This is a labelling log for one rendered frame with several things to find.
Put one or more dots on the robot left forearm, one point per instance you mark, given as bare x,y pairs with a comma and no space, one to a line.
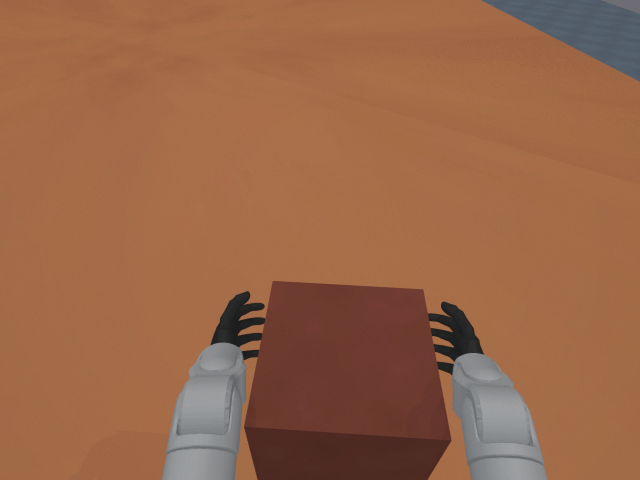
204,437

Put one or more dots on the robot right forearm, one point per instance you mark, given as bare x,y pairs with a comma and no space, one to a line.
499,434

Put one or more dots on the right robot hand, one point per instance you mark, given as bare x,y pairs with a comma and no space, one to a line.
462,338

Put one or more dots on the left robot hand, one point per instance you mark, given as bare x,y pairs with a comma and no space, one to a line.
229,327

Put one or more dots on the carton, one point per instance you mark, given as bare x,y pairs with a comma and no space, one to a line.
346,386

